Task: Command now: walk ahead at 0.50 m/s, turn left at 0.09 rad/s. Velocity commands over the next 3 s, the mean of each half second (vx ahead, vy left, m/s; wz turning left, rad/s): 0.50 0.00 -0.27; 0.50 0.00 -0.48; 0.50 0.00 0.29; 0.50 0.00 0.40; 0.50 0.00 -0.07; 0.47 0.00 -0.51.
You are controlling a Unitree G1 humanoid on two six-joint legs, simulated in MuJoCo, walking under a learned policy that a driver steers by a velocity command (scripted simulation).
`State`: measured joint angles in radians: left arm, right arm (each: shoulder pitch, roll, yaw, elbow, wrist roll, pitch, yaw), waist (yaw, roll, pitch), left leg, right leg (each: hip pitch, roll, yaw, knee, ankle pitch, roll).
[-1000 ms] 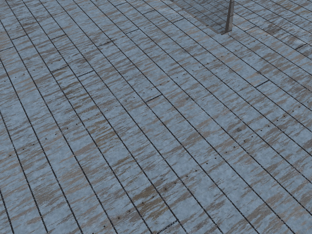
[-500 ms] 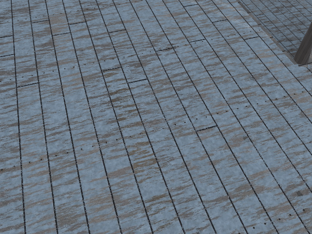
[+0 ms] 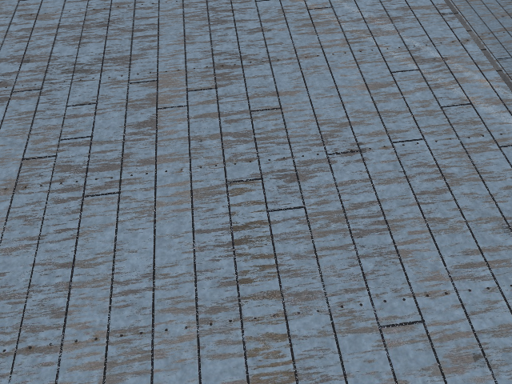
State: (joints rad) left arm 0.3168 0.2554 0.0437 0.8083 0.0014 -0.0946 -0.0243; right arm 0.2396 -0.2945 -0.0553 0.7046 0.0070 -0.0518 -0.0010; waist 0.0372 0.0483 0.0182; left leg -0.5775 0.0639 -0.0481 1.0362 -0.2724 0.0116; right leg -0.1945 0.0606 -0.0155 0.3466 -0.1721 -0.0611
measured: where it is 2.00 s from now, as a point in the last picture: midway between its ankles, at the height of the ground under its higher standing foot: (361, 204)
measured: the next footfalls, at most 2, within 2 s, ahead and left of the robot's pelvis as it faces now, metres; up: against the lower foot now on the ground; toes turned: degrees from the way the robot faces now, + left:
left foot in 0.28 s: +0.33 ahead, +0.15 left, +0.00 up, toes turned -6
right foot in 0.78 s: +0.53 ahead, -0.18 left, +0.00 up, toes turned -25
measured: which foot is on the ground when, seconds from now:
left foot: up 0.00-0.26, down 0.28-0.80, up 0.82-1.00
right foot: down 0.00-0.30, up 0.32-0.76, down 0.78-1.00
